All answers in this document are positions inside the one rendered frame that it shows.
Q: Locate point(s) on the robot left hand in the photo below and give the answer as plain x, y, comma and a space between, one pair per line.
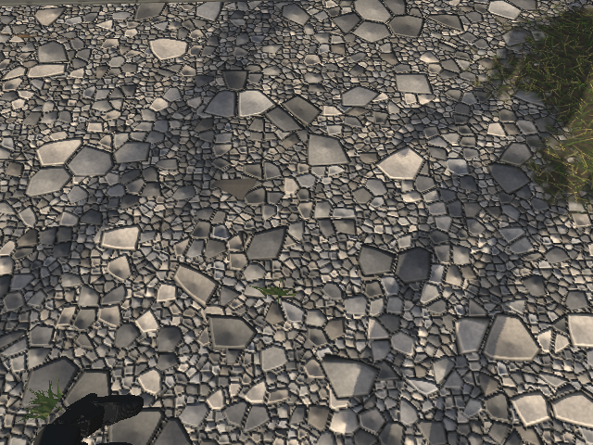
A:
83, 417

